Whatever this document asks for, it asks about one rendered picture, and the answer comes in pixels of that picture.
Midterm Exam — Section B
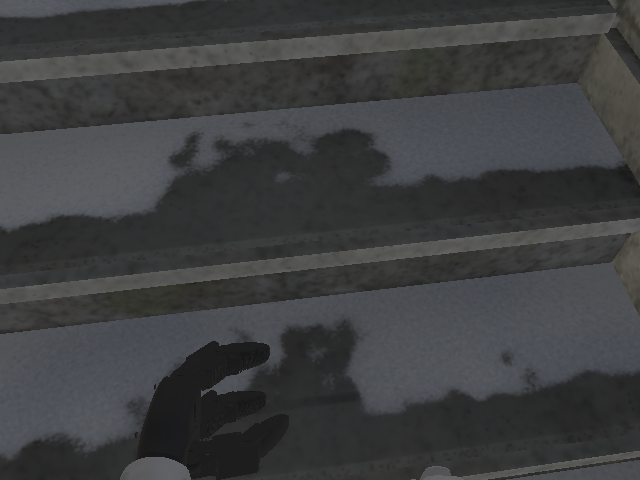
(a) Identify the robot left hand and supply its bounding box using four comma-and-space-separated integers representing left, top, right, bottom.
135, 341, 289, 480

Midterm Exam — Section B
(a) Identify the robot left forearm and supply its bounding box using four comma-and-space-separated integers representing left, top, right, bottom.
120, 457, 191, 480

